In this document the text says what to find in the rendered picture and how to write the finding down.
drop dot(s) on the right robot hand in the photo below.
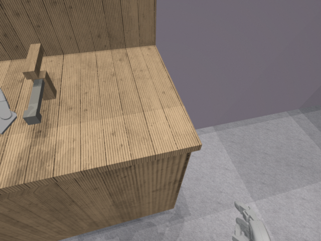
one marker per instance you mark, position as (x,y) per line
(254,231)

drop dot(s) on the left robot hand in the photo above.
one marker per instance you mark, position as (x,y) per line
(7,117)

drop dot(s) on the counter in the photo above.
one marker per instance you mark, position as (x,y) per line
(115,138)

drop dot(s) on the tap lever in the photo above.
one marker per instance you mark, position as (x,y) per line
(32,115)

